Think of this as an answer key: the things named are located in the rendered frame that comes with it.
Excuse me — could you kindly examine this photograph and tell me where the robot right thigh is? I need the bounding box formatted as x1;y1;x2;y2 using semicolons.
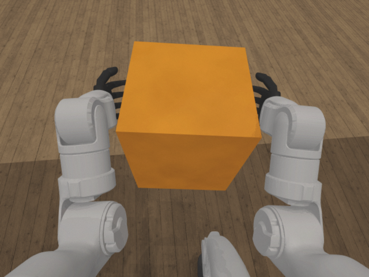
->
201;235;250;277

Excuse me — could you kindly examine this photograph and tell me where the robot left forearm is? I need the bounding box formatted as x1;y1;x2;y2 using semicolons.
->
54;90;117;244

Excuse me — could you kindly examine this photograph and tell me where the right robot upper arm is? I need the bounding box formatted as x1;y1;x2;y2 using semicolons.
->
253;205;369;277

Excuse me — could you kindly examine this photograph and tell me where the robot right hand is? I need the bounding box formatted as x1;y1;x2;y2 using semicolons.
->
252;73;281;120

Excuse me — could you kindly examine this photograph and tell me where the left robot upper arm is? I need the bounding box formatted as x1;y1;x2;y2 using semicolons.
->
4;201;128;277

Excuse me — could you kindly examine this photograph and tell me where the robot right forearm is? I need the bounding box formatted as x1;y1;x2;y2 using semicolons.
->
259;96;326;244

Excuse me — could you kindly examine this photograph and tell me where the robot left hand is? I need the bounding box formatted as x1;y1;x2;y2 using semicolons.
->
93;67;126;119

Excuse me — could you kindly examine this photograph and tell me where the carton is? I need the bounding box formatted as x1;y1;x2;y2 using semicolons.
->
116;41;262;190

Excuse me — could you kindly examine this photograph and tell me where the right robot shin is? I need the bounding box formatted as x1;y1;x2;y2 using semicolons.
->
202;231;220;277

